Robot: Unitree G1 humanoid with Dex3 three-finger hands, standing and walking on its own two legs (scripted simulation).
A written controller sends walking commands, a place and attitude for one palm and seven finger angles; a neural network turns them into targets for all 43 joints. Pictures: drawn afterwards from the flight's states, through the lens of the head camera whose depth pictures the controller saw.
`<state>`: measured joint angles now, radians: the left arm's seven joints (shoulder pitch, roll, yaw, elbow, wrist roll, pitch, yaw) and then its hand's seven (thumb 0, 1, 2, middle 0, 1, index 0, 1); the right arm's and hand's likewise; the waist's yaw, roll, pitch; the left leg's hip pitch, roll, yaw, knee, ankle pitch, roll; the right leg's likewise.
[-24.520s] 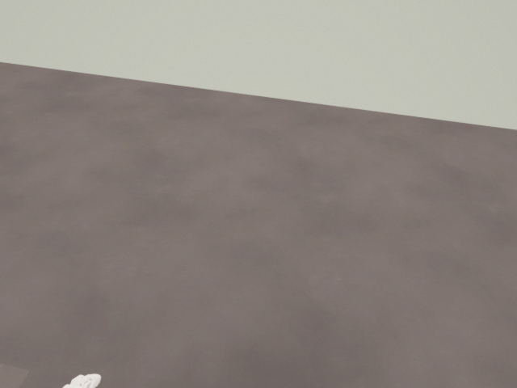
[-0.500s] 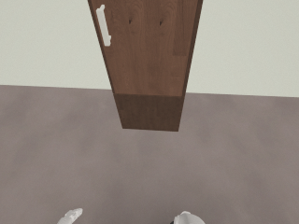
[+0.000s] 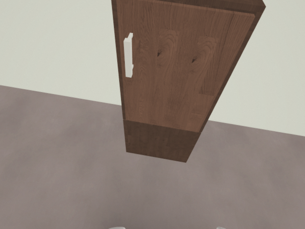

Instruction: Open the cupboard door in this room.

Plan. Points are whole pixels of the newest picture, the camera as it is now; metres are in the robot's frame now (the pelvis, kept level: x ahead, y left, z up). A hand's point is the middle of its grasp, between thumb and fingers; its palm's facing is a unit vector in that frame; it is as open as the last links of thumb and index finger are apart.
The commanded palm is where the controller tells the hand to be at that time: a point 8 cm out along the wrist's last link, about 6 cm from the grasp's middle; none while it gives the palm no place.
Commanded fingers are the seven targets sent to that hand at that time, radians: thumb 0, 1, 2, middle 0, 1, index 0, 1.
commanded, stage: come to a stop and stand still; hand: left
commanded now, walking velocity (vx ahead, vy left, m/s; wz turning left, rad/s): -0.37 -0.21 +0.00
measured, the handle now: (129, 55) +0.62 +0.16 +0.09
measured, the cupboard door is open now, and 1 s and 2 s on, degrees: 0 0 0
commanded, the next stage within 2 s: look again from close up in 1.18 s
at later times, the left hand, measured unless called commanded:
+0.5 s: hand (105, 226) +0.14 +0.15 -0.15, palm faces +0.00 -0.96 -0.27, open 7.4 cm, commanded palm none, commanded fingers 0.00 0.90 0.90 -0.20 -0.30 -0.20 -0.30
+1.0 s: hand out of the picture +0.00 +0.19 -0.17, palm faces +0.05 -0.97 -0.22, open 7.4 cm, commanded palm none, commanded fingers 0.00 0.90 0.90 -0.20 -0.30 -0.20 -0.30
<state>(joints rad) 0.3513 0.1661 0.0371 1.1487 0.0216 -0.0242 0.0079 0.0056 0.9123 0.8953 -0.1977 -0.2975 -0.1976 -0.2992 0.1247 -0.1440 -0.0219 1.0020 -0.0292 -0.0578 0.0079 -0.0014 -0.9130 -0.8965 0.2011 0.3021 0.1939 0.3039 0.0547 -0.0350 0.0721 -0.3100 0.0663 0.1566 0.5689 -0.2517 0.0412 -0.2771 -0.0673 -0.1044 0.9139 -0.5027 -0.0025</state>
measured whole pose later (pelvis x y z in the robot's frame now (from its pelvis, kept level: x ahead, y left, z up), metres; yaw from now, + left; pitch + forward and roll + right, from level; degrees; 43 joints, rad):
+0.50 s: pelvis +0.05 -0.04 +0.00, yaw +0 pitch +0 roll +2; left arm 0.12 0.16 0.03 1.00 0.02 0.00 0.04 0.00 0.91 0.90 -0.20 -0.30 -0.20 -0.30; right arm 0.18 -0.20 -0.07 1.08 -0.01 0.06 -0.02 0.00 -0.91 -0.90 0.20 0.30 0.19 0.30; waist -0.02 0.04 0.13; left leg -0.39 0.01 0.01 1.06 -0.51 -0.04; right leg -0.29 -0.05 -0.09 0.55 -0.26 -0.04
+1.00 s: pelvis +0.02 +0.00 +0.00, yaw +0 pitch +0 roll +2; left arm 0.28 0.21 0.02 1.12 0.02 0.02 0.02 0.00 0.91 0.90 -0.20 -0.30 -0.20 -0.30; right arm 0.19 -0.15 -0.02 1.09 -0.01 0.01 -0.03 0.00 -0.93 -0.90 0.21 0.30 0.20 0.30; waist 0.04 -0.06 0.04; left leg -0.16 -0.01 0.06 0.44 -0.27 0.00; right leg -0.23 -0.06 -0.02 0.52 -0.26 0.03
